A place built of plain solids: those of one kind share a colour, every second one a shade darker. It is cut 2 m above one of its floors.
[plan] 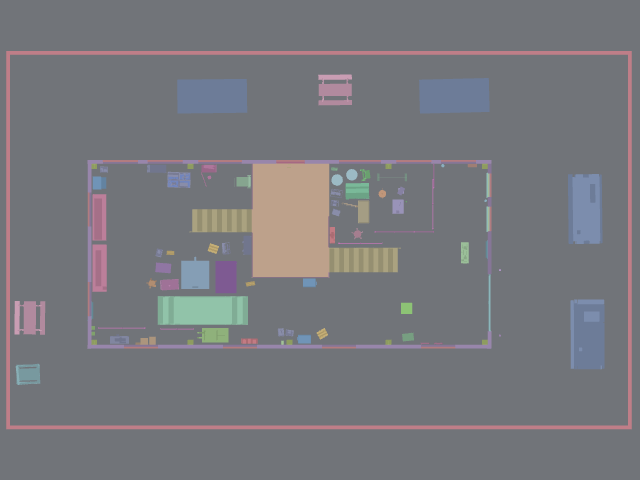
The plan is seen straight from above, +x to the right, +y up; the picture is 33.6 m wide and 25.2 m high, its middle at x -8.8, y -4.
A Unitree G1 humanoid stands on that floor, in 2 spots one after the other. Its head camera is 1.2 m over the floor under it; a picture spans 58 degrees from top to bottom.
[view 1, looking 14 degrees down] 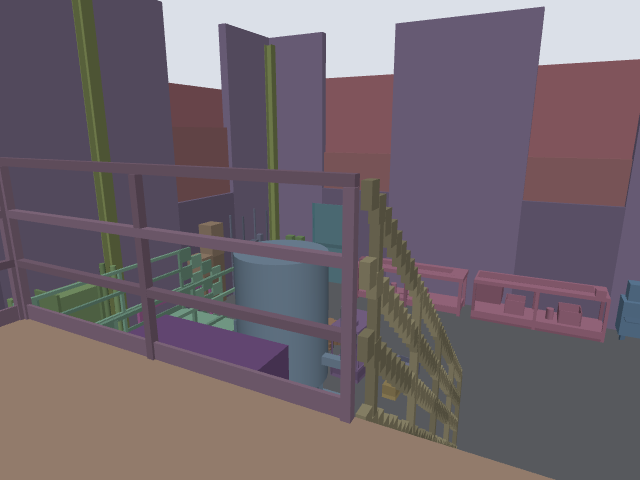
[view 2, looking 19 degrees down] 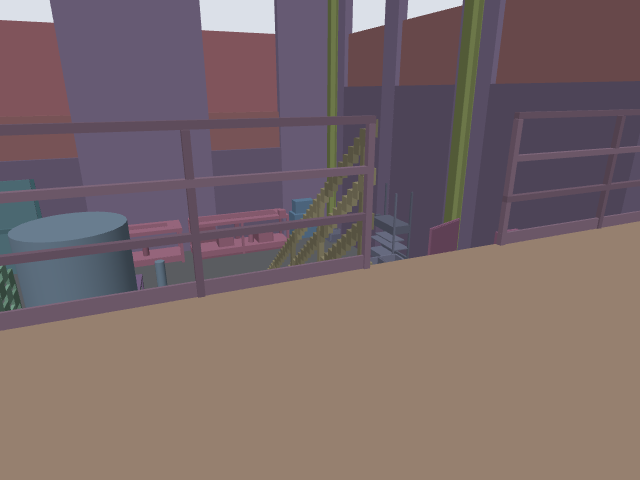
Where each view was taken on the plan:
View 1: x -10.86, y -2.99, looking -153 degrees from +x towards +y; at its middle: door_leaf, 11.47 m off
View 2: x -9.84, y -5.05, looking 157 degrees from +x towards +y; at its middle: stair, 3.93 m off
